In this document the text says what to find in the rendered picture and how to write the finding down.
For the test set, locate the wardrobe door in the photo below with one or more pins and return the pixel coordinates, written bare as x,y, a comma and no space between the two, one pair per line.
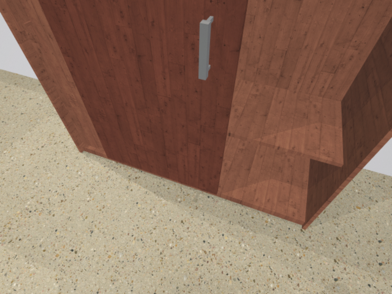
47,49
135,65

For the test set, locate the handle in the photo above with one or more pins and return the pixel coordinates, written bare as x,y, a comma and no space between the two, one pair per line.
204,44
14,15

